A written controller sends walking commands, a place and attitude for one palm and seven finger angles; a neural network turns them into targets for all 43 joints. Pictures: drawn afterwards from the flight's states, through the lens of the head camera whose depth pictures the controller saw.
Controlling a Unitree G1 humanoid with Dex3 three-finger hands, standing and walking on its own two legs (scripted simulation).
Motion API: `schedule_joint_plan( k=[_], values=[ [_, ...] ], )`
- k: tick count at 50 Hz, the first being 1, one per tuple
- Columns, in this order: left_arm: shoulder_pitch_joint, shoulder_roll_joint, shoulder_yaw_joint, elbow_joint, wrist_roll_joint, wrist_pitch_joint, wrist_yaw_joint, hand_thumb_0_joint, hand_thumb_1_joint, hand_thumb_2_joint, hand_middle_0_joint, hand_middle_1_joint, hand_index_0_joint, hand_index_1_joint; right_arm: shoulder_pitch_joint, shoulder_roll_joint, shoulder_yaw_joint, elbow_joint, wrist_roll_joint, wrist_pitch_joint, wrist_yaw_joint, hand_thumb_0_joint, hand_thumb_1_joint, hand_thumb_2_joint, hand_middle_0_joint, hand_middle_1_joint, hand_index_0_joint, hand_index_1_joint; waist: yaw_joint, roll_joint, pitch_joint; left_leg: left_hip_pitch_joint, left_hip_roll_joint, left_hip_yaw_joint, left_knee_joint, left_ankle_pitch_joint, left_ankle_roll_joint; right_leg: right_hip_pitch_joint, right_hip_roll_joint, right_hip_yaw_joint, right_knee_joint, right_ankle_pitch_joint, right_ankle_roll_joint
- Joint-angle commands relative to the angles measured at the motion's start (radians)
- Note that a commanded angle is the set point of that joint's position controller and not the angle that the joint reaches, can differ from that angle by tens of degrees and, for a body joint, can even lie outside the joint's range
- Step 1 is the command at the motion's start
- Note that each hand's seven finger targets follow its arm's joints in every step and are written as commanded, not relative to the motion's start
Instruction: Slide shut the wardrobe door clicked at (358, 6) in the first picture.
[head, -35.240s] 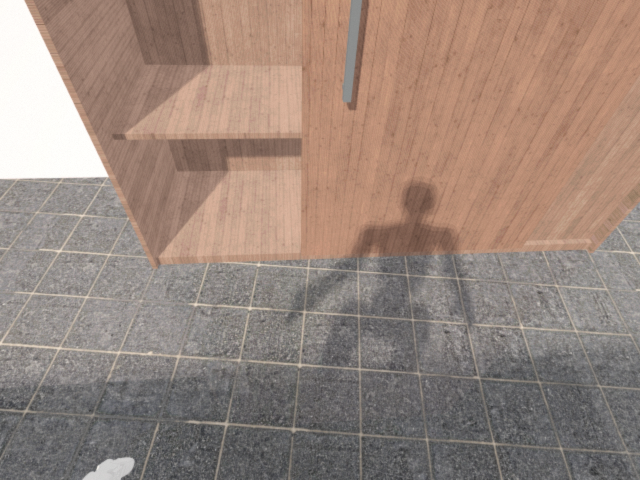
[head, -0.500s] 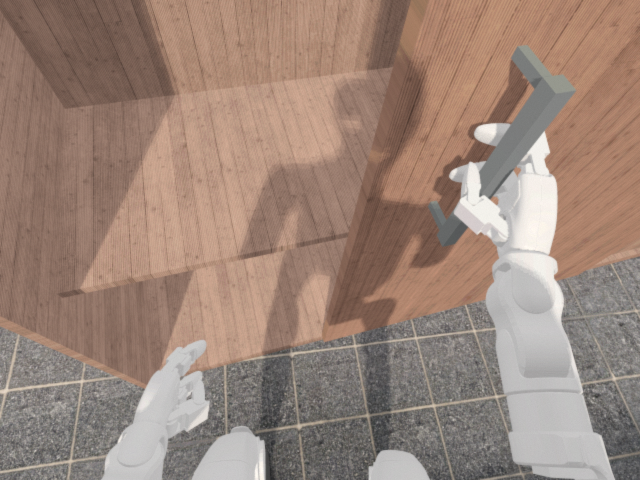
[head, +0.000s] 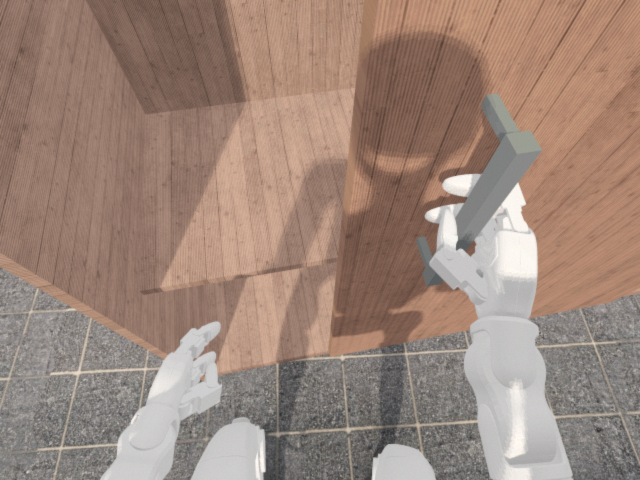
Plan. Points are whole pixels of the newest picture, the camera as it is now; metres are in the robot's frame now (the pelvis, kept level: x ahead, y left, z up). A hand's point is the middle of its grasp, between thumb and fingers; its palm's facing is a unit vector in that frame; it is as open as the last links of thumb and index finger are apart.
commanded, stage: step sideways, sliding the door along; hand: right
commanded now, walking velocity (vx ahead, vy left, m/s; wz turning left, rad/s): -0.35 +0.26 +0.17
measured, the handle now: (456, 212) +0.36 -0.17 +0.10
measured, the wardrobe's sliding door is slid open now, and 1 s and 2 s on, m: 0.35 0.08 0.00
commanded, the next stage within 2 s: stop walking and hold the door there in 1.56 s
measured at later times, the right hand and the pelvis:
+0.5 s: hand (299, 282) +0.29 +0.00 +0.11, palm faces +0.09 +0.99 -0.05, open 5.9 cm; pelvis -0.05 +0.12 +0.00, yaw +5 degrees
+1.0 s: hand (164, 308) +0.28 +0.12 +0.11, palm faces +0.11 +0.99 -0.09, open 6.1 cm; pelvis -0.10 +0.25 -0.01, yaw +6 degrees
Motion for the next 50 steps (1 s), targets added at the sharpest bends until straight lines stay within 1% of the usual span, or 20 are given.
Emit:
schedule_joint_plan(
  k=[1, 5, 9, 13, 14, 15, 16, 17, 19, 22, 28, 30, 33, 35, 37, 38, 39, 41, 44, 50],
  values=[
    [-0.032, 0.133, 0.055, -0.125, -0.012, -0.060, 0.016, 0.000, 0.900, 0.900, -0.200, -0.300, -0.200, -0.300, -0.367, 0.051, 0.244, -0.364, -0.033, -0.111, 0.104, 0.000, -0.900, -0.900, 0.450, 1.400, 0.450, 1.400, 0.168, -0.217, -0.497, 0.043, -0.006, 0.052, -0.179, 0.055, -0.001, 0.333, -0.204, 0.028, -0.006, 0.853, -0.172],
    [-0.030, 0.114, 0.042, -0.098, -0.036, -0.074, 0.019, 0.000, 0.900, 0.900, -0.200, -0.300, -0.200, -0.300, -0.389, 0.023, 0.210, -0.388, -0.031, -0.128, 0.101, 0.000, -0.900, -0.900, 0.450, 1.400, 0.450, 1.400, 0.161, -0.133, -0.526, 0.217, -0.007, 0.072, -0.541, 0.396, -0.012, 0.274, -0.116, 0.031, 0.187, 0.588, -0.114],
    [-0.028, 0.085, 0.052, -0.079, -0.031, -0.076, 0.066, 0.000, 0.900, 0.900, -0.200, -0.300, -0.200, -0.300, -0.238, -0.058, 0.123, -0.288, -0.020, -0.111, 0.076, 0.000, -0.900, -0.900, 0.450, 1.400, 0.450, 1.400, 0.110, 0.500, -0.599, 0.477, 0.278, -0.335, -0.517, 1.460, 0.159, -0.186, 0.184, 0.119, 0.557, -0.432, -0.045],
    [-0.054, 0.078, 0.037, -0.021, -0.029, -0.072, 0.069, 0.000, 0.900, 0.900, -0.200, -0.300, -0.200, -0.300, -0.328, -0.016, 0.152, -0.416, 0.009, -0.160, 0.065, 0.000, -0.900, -0.900, 0.450, 1.400, 0.450, 1.400, 0.179, 0.240, -0.608, 0.564, 0.174, -0.142, -0.346, 1.347, 0.130, -0.051, 0.114, 0.087, -0.075, -0.041, -0.035],
    [-0.051, 0.099, 0.065, -0.036, -0.026, -0.050, 0.065, 0.000, 0.900, 0.900, -0.200, -0.300, -0.200, -0.300, -0.331, -0.013, 0.161, -0.406, 0.014, -0.162, 0.072, 0.000, -0.900, -0.900, 0.450, 1.400, 0.450, 1.400, 0.189, 0.215, -0.625, 0.403, 0.125, -0.085, -0.282, 1.099, 0.081, 0.177, 0.038, 0.101, -0.171, 0.348, -0.056],
    [-0.068, 0.158, 0.093, -0.069, -0.016, -0.047, 0.053, 0.000, 0.900, 0.900, -0.200, -0.300, -0.200, -0.300, -0.343, 0.004, 0.176, -0.432, 0.020, -0.163, 0.091, 0.000, -0.900, -0.900, 0.450, 1.400, 0.450, 1.400, 0.166, -0.018, -0.639, 0.127, 0.038, -0.046, -0.143, 0.507, 0.019, 0.374, -0.216, 0.308, -0.129, 0.857, -0.180],
    [-0.049, 0.169, 0.104, -0.080, -0.009, -0.037, 0.029, 0.000, 0.900, 0.900, -0.200, -0.300, -0.200, -0.300, -0.328, 0.016, 0.174, -0.351, -0.008, -0.162, 0.102, 0.000, -0.900, -0.900, 0.450, 1.400, 0.450, 1.400, 0.152, -0.078, -0.654, 0.043, 0.002, -0.083, 0.061, -0.077, 0.009, 0.353, -0.356, 0.357, -0.098, 1.005, -0.287],
    [-0.020, 0.147, 0.087, -0.065, 0.011, -0.034, 0.023, 0.000, 0.900, 0.900, -0.200, -0.300, -0.200, -0.300, -0.331, 0.015, 0.140, -0.293, -0.035, -0.145, 0.104, 0.000, -0.900, -0.900, 0.450, 1.400, 0.450, 1.400, 0.171, -0.095, -0.604, 0.006, -0.011, -0.107, 0.202, -0.106, 0.000, 0.240, -0.341, 0.321, -0.087, 0.883, -0.301],
    [-0.026, 0.146, 0.085, -0.064, 0.009, -0.025, 0.026, 0.000, 0.900, 0.900, -0.200, -0.300, -0.200, -0.300, -0.324, -0.005, 0.115, -0.268, -0.022, -0.124, 0.096, 0.000, -0.900, -0.900, 0.450, 1.400, 0.450, 1.400, 0.159, -0.249, -0.514, -0.098, 0.006, -0.109, 0.239, -0.083, -0.002, 0.249, -0.311, 0.262, -0.059, 0.834, -0.299],
    [-0.034, 0.154, 0.081, -0.086, -0.011, -0.016, 0.023, 0.000, 0.900, 0.900, -0.200, -0.300, -0.200, -0.300, -0.391, 0.011, 0.144, -0.237, -0.010, -0.087, 0.107, 0.000, -0.900, -0.900, 0.450, 1.400, 0.450, 1.400, 0.142, -0.226, -0.478, -0.010, 0.018, -0.010, 0.064, -0.010, -0.006, 0.207, -0.234, 0.121, -0.060, 0.682, -0.210],
    [-0.003, 0.140, 0.069, -0.068, -0.036, -0.001, 0.027, 0.000, 0.900, 0.900, -0.200, -0.300, -0.200, -0.300, -0.470, -0.058, 0.084, -0.208, 0.000, -0.060, 0.095, 0.000, -0.900, -0.900, 0.450, 1.400, 0.450, 1.400, 0.164, -0.227, -0.476, 0.262, -0.018, 0.082, -0.429, 0.205, -0.010, 0.069, -0.146, 0.103, 0.049, 0.332, -0.138],
    [-0.025, 0.081, 0.046, -0.078, -0.065, -0.009, 0.033, 0.000, 0.900, 0.900, -0.200, -0.300, -0.200, -0.300, -0.513, -0.038, 0.105, -0.228, 0.010, -0.061, 0.104, 0.000, -0.900, -0.900, 0.450, 1.400, 0.450, 1.400, 0.163, -0.084, -0.514, 0.292, 0.024, 0.049, -0.594, 0.392, -0.003, 0.046, -0.054, 0.074, 0.186, 0.144, -0.105],
    [-0.011, 0.122, 0.073, -0.035, -0.052, -0.031, 0.073, 0.000, 0.900, 0.900, -0.200, -0.300, -0.200, -0.300, -0.436, -0.090, 0.083, -0.110, 0.024, -0.018, 0.082, 0.000, -0.900, -0.900, 0.450, 1.400, 0.450, 1.400, 0.144, 0.474, -0.542, 0.364, 0.228, -0.299, -0.594, 1.041, 0.181, -0.177, 0.181, 0.122, 0.548, -0.322, -0.048],
    [-0.002, 0.095, 0.049, 0.011, -0.033, -0.044, 0.082, 0.000, 0.900, 0.900, -0.200, -0.300, -0.200, -0.300, -0.546, -0.024, 0.094, -0.173, 0.036, -0.037, 0.081, 0.000, -0.900, -0.900, 0.450, 1.400, 0.450, 1.400, 0.181, 0.363, -0.543, 0.496, 0.225, -0.180, -0.484, 1.189, 0.204, -0.227, 0.157, 0.145, 0.357, -0.313, -0.061],
    [0.009, 0.108, 0.059, 0.033, -0.029, -0.020, 0.089, 0.000, 0.900, 0.900, -0.200, -0.300, -0.200, -0.300, -0.530, -0.074, 0.038, -0.144, 0.032, -0.061, 0.080, 0.000, -0.900, -0.900, 0.450, 1.400, 0.450, 1.400, 0.197, 0.231, -0.587, 0.481, 0.142, -0.051, -0.309, 1.136, 0.106, 0.013, 0.095, 0.085, -0.100, 0.177, -0.075],
    [0.012, 0.150, 0.084, 0.012, -0.025, -0.012, 0.090, 0.000, 0.900, 0.900, -0.200, -0.300, -0.200, -0.300, -0.526, -0.078, 0.056, -0.172, 0.041, -0.067, 0.090, 0.000, -0.900, -0.900, 0.450, 1.400, 0.450, 1.400, 0.194, 0.049, -0.613, 0.274, 0.073, -0.006, -0.186, 0.847, 0.036, 0.263, -0.077, 0.230, -0.131, 0.752, -0.142],
    [0.001, 0.166, 0.098, -0.016, -0.009, -0.006, 0.063, 0.000, 0.900, 0.900, -0.200, -0.300, -0.200, -0.300, -0.500, -0.020, 0.095, -0.144, 0.039, -0.071, 0.117, 0.000, -0.900, -0.900, 0.450, 1.400, 0.450, 1.400, 0.168, -0.086, -0.642, 0.074, 0.022, -0.017, -0.079, 0.151, 0.011, 0.394, -0.281, 0.402, -0.085, 1.060, -0.242],
    [-0.018, 0.141, 0.084, -0.018, 0.005, 0.023, 0.043, 0.000, 0.900, 0.900, -0.200, -0.300, -0.200, -0.300, -0.525, -0.001, 0.099, -0.103, 0.013, -0.064, 0.137, 0.000, -0.900, -0.900, 0.450, 1.400, 0.450, 1.400, 0.161, -0.170, -0.545, 0.034, 0.024, -0.062, 0.027, -0.054, -0.001, 0.209, -0.298, 0.374, -0.080, 0.767, -0.284],
    [-0.001, 0.147, 0.078, -0.025, -0.013, 0.033, 0.030, 0.000, 0.900, 0.900, -0.200, -0.300, -0.200, -0.300, -0.584, -0.011, 0.108, -0.082, 0.014, -0.050, 0.124, 0.000, -0.900, -0.900, 0.450, 1.400, 0.450, 1.400, 0.155, -0.256, -0.498, 0.117, 0.023, 0.007, -0.204, 0.024, 0.013, 0.179, -0.208, 0.202, -0.037, 0.682, -0.211],
    [-0.013, 0.097, 0.046, -0.061, -0.056, 0.035, 0.047, 0.000, 0.900, 0.900, -0.200, -0.300, -0.200, -0.300, -0.662, -0.005, 0.127, -0.036, 0.021, -0.044, 0.125, 0.000, -0.900, -0.900, 0.450, 1.400, 0.450, 1.400, 0.178, -0.079, -0.546, 0.330, 0.024, 0.035, -0.557, 0.410, 0.019, 0.047, -0.049, 0.127, 0.109, 0.251, -0.113]
  ],
)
